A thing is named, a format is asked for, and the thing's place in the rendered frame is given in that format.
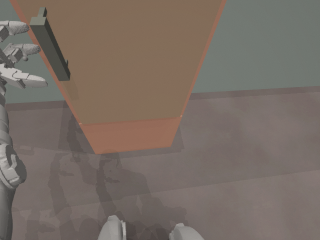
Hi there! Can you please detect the handle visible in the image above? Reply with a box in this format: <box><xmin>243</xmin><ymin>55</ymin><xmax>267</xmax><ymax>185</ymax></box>
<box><xmin>29</xmin><ymin>7</ymin><xmax>71</xmax><ymax>81</ymax></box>

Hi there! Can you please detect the robot left upper arm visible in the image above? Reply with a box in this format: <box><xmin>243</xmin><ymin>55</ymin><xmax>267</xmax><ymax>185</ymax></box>
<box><xmin>0</xmin><ymin>143</ymin><xmax>27</xmax><ymax>240</ymax></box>

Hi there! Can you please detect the robot left shin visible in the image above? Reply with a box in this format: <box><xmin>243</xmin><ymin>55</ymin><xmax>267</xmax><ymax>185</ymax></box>
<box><xmin>107</xmin><ymin>215</ymin><xmax>119</xmax><ymax>222</ymax></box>

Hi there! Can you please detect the left robot forearm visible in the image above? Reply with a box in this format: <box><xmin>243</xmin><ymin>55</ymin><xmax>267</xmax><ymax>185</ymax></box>
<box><xmin>0</xmin><ymin>82</ymin><xmax>13</xmax><ymax>148</ymax></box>

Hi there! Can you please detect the robot right shin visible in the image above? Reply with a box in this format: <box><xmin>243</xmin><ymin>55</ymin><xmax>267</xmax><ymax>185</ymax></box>
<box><xmin>174</xmin><ymin>223</ymin><xmax>184</xmax><ymax>229</ymax></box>

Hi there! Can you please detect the robot left hand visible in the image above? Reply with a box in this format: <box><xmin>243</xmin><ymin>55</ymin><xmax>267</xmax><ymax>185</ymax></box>
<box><xmin>0</xmin><ymin>20</ymin><xmax>48</xmax><ymax>89</ymax></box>

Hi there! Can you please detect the robot shin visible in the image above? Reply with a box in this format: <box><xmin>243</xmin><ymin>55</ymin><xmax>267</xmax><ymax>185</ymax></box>
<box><xmin>174</xmin><ymin>223</ymin><xmax>184</xmax><ymax>229</ymax></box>
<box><xmin>107</xmin><ymin>215</ymin><xmax>119</xmax><ymax>222</ymax></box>

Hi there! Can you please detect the cupboard door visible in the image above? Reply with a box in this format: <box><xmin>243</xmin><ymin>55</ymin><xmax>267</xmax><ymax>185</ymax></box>
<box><xmin>16</xmin><ymin>0</ymin><xmax>222</xmax><ymax>124</ymax></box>

